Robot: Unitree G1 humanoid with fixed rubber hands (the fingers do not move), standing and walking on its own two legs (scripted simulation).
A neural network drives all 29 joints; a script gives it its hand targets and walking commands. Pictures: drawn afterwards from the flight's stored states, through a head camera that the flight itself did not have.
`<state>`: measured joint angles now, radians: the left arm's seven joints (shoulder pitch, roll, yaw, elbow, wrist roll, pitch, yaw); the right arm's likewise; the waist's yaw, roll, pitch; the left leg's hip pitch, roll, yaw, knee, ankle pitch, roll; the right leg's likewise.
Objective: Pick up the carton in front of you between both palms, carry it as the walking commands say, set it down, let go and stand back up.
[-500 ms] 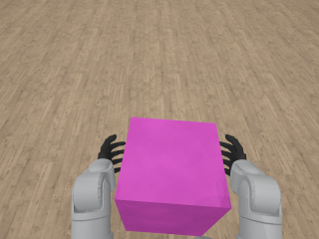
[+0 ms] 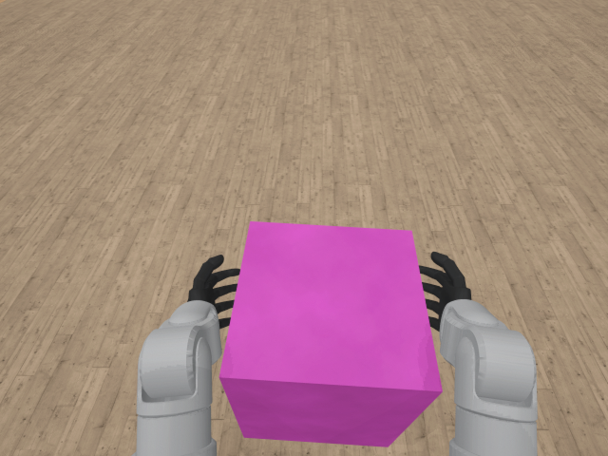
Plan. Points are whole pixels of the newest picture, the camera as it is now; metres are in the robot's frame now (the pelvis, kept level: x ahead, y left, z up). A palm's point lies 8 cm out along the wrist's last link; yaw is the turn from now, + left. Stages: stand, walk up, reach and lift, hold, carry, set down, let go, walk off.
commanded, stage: carry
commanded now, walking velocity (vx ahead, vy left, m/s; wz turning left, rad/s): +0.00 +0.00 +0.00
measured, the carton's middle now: (322, 340) +0.28 +0.00 +0.01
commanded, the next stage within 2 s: hold in 1.22 s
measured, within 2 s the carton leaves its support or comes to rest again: neither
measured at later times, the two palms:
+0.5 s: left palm (185, 342) +0.24 +0.17 +0.06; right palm (432, 340) +0.25 -0.13 +0.06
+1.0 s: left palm (187, 360) +0.24 +0.18 +0.03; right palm (424, 358) +0.24 -0.12 +0.03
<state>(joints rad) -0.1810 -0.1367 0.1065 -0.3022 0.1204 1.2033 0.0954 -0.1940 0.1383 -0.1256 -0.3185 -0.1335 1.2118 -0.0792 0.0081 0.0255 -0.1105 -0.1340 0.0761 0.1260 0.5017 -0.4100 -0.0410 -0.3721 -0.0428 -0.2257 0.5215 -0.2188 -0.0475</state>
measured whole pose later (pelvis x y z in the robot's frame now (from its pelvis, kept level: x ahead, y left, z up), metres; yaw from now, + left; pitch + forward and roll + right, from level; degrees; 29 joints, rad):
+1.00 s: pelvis -0.06 +0.02 +0.00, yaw +1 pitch +1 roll +0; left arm -0.25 -0.15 0.19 0.25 0.27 0.69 0.03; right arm -0.26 0.15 -0.21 0.24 -0.27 0.69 -0.01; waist 0.00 0.01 -0.08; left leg -0.17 0.02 0.14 0.54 -0.39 0.03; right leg -0.39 -0.10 -0.21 0.51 -0.14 -0.02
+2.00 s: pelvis -0.07 -0.04 +0.01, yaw +12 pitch -7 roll +0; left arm -0.29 -0.16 0.27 0.34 0.29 0.64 -0.02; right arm -0.28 0.16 -0.23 0.24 -0.30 0.71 0.00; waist -0.01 0.06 0.04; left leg -0.02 0.03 -0.09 0.40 -0.27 0.01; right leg -0.15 0.01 -0.07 0.36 -0.09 -0.04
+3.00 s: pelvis -0.12 -0.01 -0.14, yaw +12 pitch +37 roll +2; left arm -0.69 -0.11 0.37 0.61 0.19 0.18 0.08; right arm -0.67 0.11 -0.47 0.50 -0.25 0.22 0.00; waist -0.06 0.07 -0.18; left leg -1.43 -0.07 -0.02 1.29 -0.52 0.00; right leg -1.56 -0.04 0.05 1.18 -0.28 0.03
